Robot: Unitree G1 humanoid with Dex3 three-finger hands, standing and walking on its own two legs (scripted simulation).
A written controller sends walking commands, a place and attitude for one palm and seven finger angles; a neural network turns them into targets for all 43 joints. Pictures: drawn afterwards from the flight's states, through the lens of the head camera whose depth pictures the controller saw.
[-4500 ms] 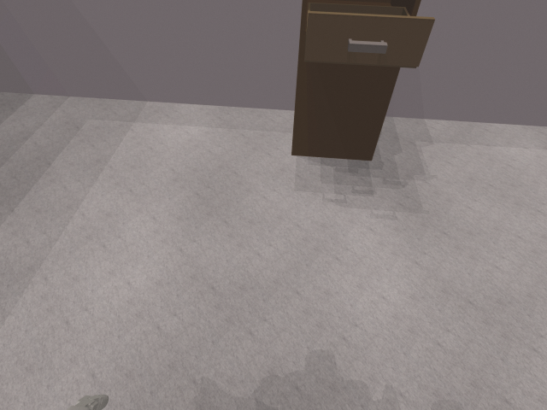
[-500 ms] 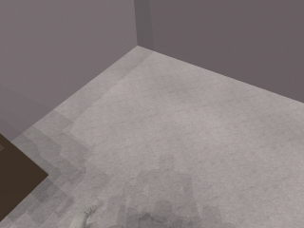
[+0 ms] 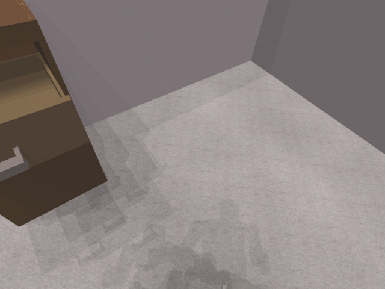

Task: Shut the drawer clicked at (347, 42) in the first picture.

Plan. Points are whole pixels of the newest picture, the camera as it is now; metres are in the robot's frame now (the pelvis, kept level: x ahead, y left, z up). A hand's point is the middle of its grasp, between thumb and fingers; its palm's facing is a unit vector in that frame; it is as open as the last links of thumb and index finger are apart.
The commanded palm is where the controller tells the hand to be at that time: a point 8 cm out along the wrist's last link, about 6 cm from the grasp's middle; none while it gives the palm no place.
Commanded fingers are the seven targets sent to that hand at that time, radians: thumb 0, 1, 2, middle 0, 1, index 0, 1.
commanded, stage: turn to face it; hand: left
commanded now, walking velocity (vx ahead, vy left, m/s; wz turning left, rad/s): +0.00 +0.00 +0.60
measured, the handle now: out of the picture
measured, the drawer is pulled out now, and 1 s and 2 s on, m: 0.29 0.29 0.29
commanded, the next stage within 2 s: take the last steps up to it in 0.98 s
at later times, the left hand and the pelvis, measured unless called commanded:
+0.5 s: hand out of the picture -0.01 +0.13 -0.15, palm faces +0.34 -0.90 -0.26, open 7.4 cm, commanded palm none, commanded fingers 0.00 0.90 0.90 -0.20 -0.30 -0.20 -0.30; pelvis -0.03 -0.07 +0.00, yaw +20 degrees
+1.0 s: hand out of the picture -0.14 +0.20 -0.17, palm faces +0.57 -0.79 -0.24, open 7.4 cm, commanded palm none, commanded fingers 0.00 0.90 0.90 -0.20 -0.30 -0.20 -0.30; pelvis -0.07 -0.01 +0.00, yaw +33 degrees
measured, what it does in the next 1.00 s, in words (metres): steps on the spot, turning left: right foot, then left foot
